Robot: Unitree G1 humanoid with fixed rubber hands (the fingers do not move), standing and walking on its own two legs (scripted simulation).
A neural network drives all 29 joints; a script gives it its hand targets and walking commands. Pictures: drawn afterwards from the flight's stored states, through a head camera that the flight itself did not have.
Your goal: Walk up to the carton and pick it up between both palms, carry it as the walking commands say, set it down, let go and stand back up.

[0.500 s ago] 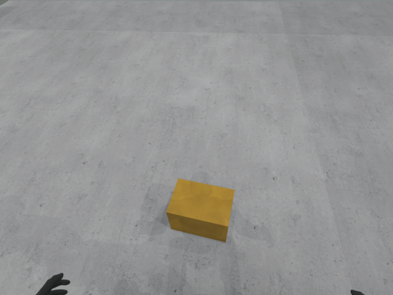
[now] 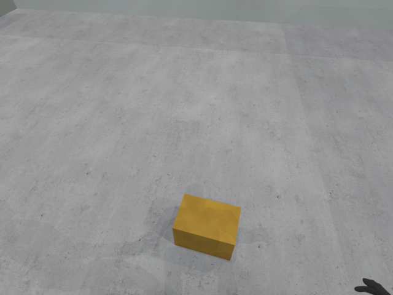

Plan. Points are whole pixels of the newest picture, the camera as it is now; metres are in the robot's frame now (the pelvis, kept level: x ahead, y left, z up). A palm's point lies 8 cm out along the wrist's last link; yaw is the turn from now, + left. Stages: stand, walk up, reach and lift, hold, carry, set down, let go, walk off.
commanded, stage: walk up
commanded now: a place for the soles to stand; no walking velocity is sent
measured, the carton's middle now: (206, 226) +0.58 -0.04 -0.67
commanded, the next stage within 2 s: none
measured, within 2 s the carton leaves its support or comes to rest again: neither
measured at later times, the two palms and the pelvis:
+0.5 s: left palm (41, 244) +0.26 +0.36 -0.06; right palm (345, 285) +0.19 -0.31 -0.11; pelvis +0.13 +0.02 -0.01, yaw -6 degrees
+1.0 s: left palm (64, 217) +0.34 +0.36 -0.11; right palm (339, 261) +0.23 -0.30 -0.09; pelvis +0.17 +0.06 -0.02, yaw -13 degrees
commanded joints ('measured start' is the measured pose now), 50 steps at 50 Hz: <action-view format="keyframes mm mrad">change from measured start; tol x32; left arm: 1 -224 95 3 -158 -10 -13 13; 16 243 316 79 -197 -11 -50 33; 50 -144 134 -3 -112 -9 45 -4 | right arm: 1 191 -294 -83 -39 -10 -14 -24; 50 -112 -149 19 -70 39 1 -100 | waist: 1 -183 220 79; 16 89 -210 -131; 50 -14 4 -31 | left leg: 1 364 354 -574 -450 -503 174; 14 -97 134 -2 72 379 117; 17 -395 31 -142 646 -172 24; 28 74 -3 19 89 146 7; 31 -68 346 -426 -169 153 185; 50 -29 123 -44 8 22 30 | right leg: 1 -676 108 78 418 -158 -15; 13 99 82 -115 -62 183 -11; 15 383 -123 251 -192 34 -118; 16 380 -352 700 -313 -61 -242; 25 -178 -147 138 -86 567 -195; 32 -163 66 53 402 -190 3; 50 -150 -18 196 -15 200 -71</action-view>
